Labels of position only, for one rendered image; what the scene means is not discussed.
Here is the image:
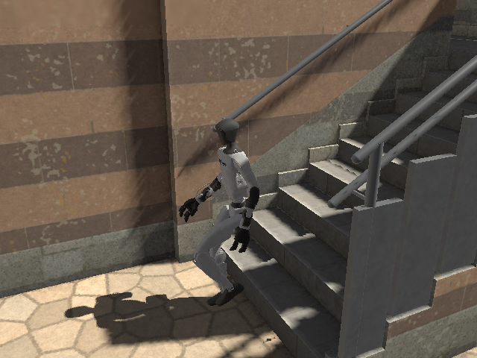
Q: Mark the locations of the stairs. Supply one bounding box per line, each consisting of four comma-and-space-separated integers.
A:
221, 50, 477, 358

